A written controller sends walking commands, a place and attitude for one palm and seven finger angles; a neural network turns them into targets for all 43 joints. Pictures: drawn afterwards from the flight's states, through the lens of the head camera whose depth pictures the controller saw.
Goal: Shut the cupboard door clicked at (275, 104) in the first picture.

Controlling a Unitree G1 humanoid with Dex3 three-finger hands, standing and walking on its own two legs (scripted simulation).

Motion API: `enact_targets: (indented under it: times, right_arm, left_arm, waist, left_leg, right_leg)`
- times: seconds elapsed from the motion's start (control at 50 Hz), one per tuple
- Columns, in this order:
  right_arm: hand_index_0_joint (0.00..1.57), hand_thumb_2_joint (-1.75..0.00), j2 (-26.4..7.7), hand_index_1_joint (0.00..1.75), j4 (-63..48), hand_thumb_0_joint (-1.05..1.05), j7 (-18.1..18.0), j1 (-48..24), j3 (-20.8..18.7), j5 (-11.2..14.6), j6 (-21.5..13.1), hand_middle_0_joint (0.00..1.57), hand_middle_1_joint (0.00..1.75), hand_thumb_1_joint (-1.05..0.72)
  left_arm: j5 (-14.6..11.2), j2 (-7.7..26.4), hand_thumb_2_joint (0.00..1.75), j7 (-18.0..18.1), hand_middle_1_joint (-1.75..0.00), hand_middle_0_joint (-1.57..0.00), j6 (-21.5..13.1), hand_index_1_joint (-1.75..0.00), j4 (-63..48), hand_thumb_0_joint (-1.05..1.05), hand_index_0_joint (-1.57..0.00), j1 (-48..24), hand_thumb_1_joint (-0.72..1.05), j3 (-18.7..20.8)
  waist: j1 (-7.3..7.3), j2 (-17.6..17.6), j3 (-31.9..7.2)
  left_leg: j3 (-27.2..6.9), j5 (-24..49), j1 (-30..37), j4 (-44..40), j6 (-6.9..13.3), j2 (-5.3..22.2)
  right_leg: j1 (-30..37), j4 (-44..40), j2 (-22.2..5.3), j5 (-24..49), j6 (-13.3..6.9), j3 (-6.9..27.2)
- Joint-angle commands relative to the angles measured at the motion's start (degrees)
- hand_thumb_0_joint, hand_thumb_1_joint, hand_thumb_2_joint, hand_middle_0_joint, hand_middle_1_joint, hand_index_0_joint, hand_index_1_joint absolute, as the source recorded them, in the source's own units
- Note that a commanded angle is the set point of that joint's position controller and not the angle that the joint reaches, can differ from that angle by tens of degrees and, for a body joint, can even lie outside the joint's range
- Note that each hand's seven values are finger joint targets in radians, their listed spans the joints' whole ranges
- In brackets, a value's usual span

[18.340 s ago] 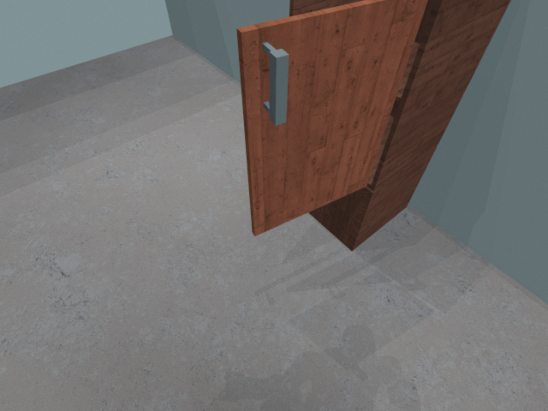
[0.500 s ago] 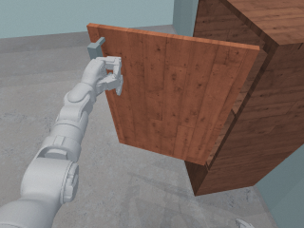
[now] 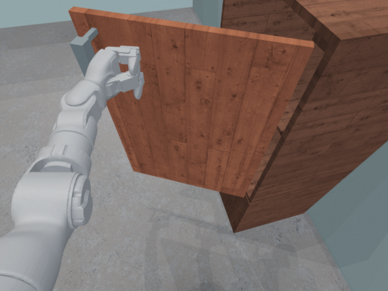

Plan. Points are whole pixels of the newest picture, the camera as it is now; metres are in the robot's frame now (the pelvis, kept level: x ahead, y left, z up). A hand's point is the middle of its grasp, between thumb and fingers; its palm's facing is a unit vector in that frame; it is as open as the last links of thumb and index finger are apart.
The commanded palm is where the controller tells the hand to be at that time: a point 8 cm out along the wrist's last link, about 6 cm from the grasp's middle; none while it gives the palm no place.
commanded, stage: push the door shut along its arc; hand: left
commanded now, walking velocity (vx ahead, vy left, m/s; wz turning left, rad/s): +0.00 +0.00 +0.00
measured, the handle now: (97, 66) +0.53 +0.15 +0.17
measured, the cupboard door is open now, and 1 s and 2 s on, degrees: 61 53 53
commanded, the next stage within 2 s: pull the fist back off the door in 0.20 s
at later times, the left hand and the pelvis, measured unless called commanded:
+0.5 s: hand (154, 62) +0.52 +0.03 +0.18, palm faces +0.02 -1.00 +0.07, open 3.2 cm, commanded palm +0.48 +0.08 +0.18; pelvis +0.00 +0.00 -0.01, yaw +1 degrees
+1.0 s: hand (161, 95) +0.43 +0.02 +0.17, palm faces -0.02 -1.00 +0.01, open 3.1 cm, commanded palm +0.40 +0.07 +0.18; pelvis -0.02 -0.01 +0.00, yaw +0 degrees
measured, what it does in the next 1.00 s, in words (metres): stands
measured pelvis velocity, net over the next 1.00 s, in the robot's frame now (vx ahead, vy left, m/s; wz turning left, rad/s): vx -0.02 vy -0.01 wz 0.00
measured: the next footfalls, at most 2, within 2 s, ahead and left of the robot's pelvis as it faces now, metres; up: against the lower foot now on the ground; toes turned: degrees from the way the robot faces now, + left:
none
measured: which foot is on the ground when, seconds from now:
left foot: down 0.00-1.00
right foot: down 0.00-1.00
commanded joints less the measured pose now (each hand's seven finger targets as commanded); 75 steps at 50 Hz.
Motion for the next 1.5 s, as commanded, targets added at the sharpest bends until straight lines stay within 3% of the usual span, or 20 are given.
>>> enact_targets:
  times: [0.0,0.12,0.16,0.2,0.28,0.3,0.36,0.4,0.44,0.5,0.58,0.66,0.68,0.8,0.9,1.08,1.24,1.28,1.36,1.48]
  right_arm:
    - [0.20,-0.90,-8.6,0.30,-4.3,0.00,-0.4,4.3,-3.3,0.2,-2.2,0.20,0.30,-0.90]
    - [0.20,-0.90,-8.7,0.30,-2.7,0.00,-0.6,4.9,-3.2,-0.2,-2.5,0.20,0.30,-0.90]
    - [0.20,-0.90,-8.9,0.30,-1.9,0.00,-0.7,5.7,-3.3,-0.3,-2.2,0.20,0.30,-0.90]
    - [0.20,-0.90,-8.3,0.30,-1.6,0.00,-0.5,5.3,-3.2,-0.5,-2.6,0.20,0.30,-0.90]
    - [0.20,-0.90,-8.8,0.30,-0.8,0.00,-0.4,6.3,-3.1,-0.8,-2.5,0.20,0.30,-0.90]
    - [0.20,-0.90,-5.8,0.30,-2.3,0.00,0.3,3.1,-2.2,0.8,-3.3,0.20,0.30,-0.90]
    - [0.20,-0.90,-4.8,0.30,-2.3,0.00,3.2,4.4,-2.8,-0.4,-3.4,0.20,0.30,-0.90]
    - [0.20,-0.90,-4.1,0.30,-2.7,0.00,5.5,3.5,-3.2,-1.6,-3.3,0.20,0.30,-0.90]
    - [0.20,-0.90,-4.8,0.30,-2.3,0.00,6.8,5.2,-4.0,-2.4,-1.9,0.20,0.30,-0.90]
    - [0.20,-0.90,-5.4,0.30,-3.1,0.00,7.2,5.2,-4.5,-1.7,0.6,0.20,0.30,-0.90]
    - [0.20,-0.90,-5.0,0.30,-5.8,0.00,5.2,2.3,-3.8,-0.5,2.4,0.20,0.30,-0.90]
    - [0.20,-0.90,-4.0,0.30,-6.7,0.00,4.7,0.5,-3.4,-0.1,1.8,0.20,0.30,-0.90]
    - [0.20,-0.90,-3.5,0.30,-6.9,0.00,4.9,-0.1,-3.3,-0.1,1.7,0.20,0.30,-0.90]
    - [0.20,-0.90,-3.5,0.30,-7.8,0.00,4.7,-3.0,-3.3,1.8,2.4,0.20,0.30,-0.90]
    - [0.20,-0.90,-2.3,0.30,-8.7,0.00,3.5,-6.9,-2.8,2.1,1.4,0.20,0.30,-0.90]
    - [0.20,-0.90,-2.0,0.30,-9.6,0.00,3.1,-10.5,-1.8,2.0,2.0,0.20,0.30,-0.90]
    - [0.20,-0.90,-2.0,0.30,-10.2,0.00,2.5,-11.3,-1.6,2.4,2.3,0.20,0.30,-0.90]
    - [0.20,-0.90,-1.5,0.30,-10.2,0.00,2.7,-11.3,-1.6,2.5,2.0,0.20,0.30,-0.90]
    - [0.20,-0.90,-2.1,0.30,-11.5,0.00,2.6,-12.0,-1.6,2.5,2.7,0.20,0.30,-0.90]
    - [0.20,-0.90,-1.5,0.30,-14.8,0.00,2.6,-15.5,-1.6,3.1,3.7,0.20,0.30,-0.90]
  left_arm:
    - [-1.7,9.0,0.90,-0.8,-1.50,-1.30,-3.4,-1.50,-12.5,0.00,-1.30,-34.3,0.90,0.7]
    - [-2.4,3.4,0.90,-1.4,-1.50,-1.30,-2.5,-1.50,-11.8,0.00,-1.30,-38.7,0.90,-3.7]
    - [-2.1,5.0,0.90,-1.0,-1.50,-1.30,-2.2,-1.50,-10.4,0.00,-1.30,-40.4,0.90,-2.5]
    - [-2.1,0.3,0.90,-1.1,-1.50,-1.30,-2.4,-1.50,-11.3,0.00,-1.30,-42.3,0.90,-6.2]
    - [-2.2,1.1,0.90,-1.1,-1.50,-1.30,-2.3,-1.50,-9.6,0.00,-1.30,-44.8,0.90,-5.2]
    - [-7.6,1.7,0.90,11.6,-1.50,-1.30,-0.8,-1.50,-10.0,0.00,-1.30,-46.7,0.90,7.0]
    - [-4.0,-4.2,0.90,27.3,-1.50,-1.30,-1.3,-1.50,-10.8,0.00,-1.30,-40.1,0.90,5.1]
    - [0.2,-7.1,0.90,36.8,-1.50,-1.30,-4.5,-1.50,-16.8,0.00,-1.30,-39.1,0.90,4.0]
    - [6.4,-5.1,0.90,40.6,-1.50,-1.30,-6.3,-1.50,-14.9,0.00,-1.30,-32.1,0.90,2.7]
    - [9.2,-4.6,0.90,38.8,-1.50,-1.30,-5.5,-1.50,-13.7,0.00,-1.30,-31.5,0.90,0.2]
    - [4.4,-1.6,0.90,35.9,-1.50,-1.30,-4.0,-1.50,-19.2,0.00,-1.30,-33.2,0.90,4.7]
    - [4.3,-3.0,0.90,35.5,-1.50,-1.30,-6.1,-1.50,-24.2,0.00,-1.30,-27.9,0.90,3.5]
    - [4.4,-6.6,0.90,35.0,-1.50,-1.30,-5.9,-1.50,-24.4,0.00,-1.30,-25.1,0.90,0.5]
    - [2.8,-12.7,0.90,33.7,-1.50,-1.30,0.4,-1.50,-23.5,0.00,-1.30,-17.4,0.90,-4.9]
    - [1.7,-14.4,0.90,35.1,-1.50,-1.30,-0.9,-1.50,-35.4,0.00,-1.30,-21.5,0.90,-7.9]
    - [2.6,-11.2,0.90,37.1,-1.50,-1.30,1.3,-1.50,-33.9,0.00,-1.30,-11.3,0.90,-4.6]
    - [1.5,-12.9,0.90,35.4,-1.50,-1.30,2.3,-1.50,-37.0,0.00,-1.30,-13.1,0.90,-7.0]
    - [1.4,-16.6,0.90,34.8,-1.50,-1.30,2.4,-1.50,-38.4,0.00,-1.30,-14.1,0.90,-10.4]
    - [0.9,-10.4,0.90,33.8,-1.50,-1.30,3.7,-1.50,-40.6,0.00,-1.30,-1.7,0.90,-3.7]
    - [0.7,-9.5,0.90,30.6,-1.50,-1.30,6.1,-1.50,-57.8,0.00,-1.30,10.8,0.90,-4.9]
  waist:
    - [-1.05,-0.5,-23.8]
    - [-2.84,0.0,-23.4]
    - [-3.01,-1.5,-23.1]
    - [-3.61,-0.3,-24.1]
    - [-4.33,-1.0,-25.4]
    - [-0.80,3.2,-24.5]
    - [-0.18,-4.3,-27.5]
    - [1.21,-0.5,-30.5]
    - [1.66,-3.0,-31.1]
    - [1.06,-3.4,-29.5]
    - [2.76,-5.3,-30.5]
    - [3.80,-4.2,-27.1]
    - [3.69,-4.9,-25.8]
    - [3.51,-6.3,-16.4]
    - [3.95,-2.6,-19.3]
    - [6.30,-6.8,-16.2]
    - [5.39,-6.7,-16.3]
    - [4.83,-3.9,-16.8]
    - [8.31,-6.9,-18.2]
    - [10.15,-5.5,-17.3]
  left_leg:
    - [-4.1,20.1,15.2,0.1,1.1,0.0]
    - [-5.2,22.1,18.5,1.2,1.0,0.1]
    - [-5.2,21.8,17.0,1.4,1.1,0.0]
    - [-5.5,22.4,18.4,1.9,1.1,-0.2]
    - [-5.8,22.8,18.3,2.8,1.1,-0.4]
    - [-6.2,22.4,12.8,3.0,-1.0,0.3]
    - [-5.8,25.8,10.9,2.0,-1.6,0.9]
    - [-4.5,30.1,12.5,3.9,-1.8,0.7]
    - [-4.6,32.8,12.0,4.6,-1.6,1.3]
    - [-4.1,28.7,12.8,3.1,-1.4,1.5]
    - [-2.6,24.4,11.7,0.8,-0.7,0.9]
    - [-2.2,24.3,12.4,-0.3,-0.5,1.2]
    - [-2.1,23.9,12.3,-0.6,-0.6,1.1]
    - [-1.7,13.9,10.5,-3.1,-0.5,1.0]
    - [-2.3,12.7,14.6,-4.2,-0.5,0.9]
    - [-1.8,9.1,11.5,-5.9,-0.5,0.7]
    - [-2.2,11.0,13.5,-5.8,-0.5,1.1]
    - [-2.3,11.8,15.5,-5.6,-0.7,1.1]
    - [-2.0,14.2,14.4,-6.8,-0.7,1.3]
    - [-1.1,18.7,16.9,-7.5,-0.4,1.6]
  right_leg:
    - [3.9,-3.2,-0.6,24.4,1.3,1.4]
    - [-2.3,-2.3,-0.1,22.5,1.1,0.3]
    - [-1.7,-2.0,0.0,22.5,1.1,0.2]
    - [-3.4,-1.3,0.0,22.2,0.9,-0.2]
    - [-5.1,-0.1,0.1,22.1,0.8,-0.2]
    - [-0.1,-1.6,-0.5,23.4,0.6,1.3]
    - [4.4,-1.1,-0.2,27.3,1.7,0.1]
    - [3.9,0.1,-0.3,29.8,1.9,0.0]
    - [4.1,1.4,-0.4,30.6,1.9,-0.2]
    - [4.3,0.0,-0.3,28.8,1.9,0.8]
    - [12.9,-2.0,-0.3,32.5,2.1,2.1]
    - [13.3,-2.7,-0.2,31.9,1.8,1.9]
    - [13.0,-2.9,-0.2,31.5,1.9,1.6]
    - [9.8,-7.2,-0.7,21.5,2.3,1.8]
    - [11.4,-7.8,-0.9,18.1,1.6,2.1]
    - [13.8,-9.2,-1.7,14.3,2.2,3.1]
    - [13.9,-9.3,-1.7,16.4,2.1,2.9]
    - [12.2,-9.1,-1.4,16.9,1.9,2.5]
    - [17.2,-8.8,-1.6,19.4,1.6,2.3]
    - [20.8,-9.3,-1.6,25.0,1.8,1.9]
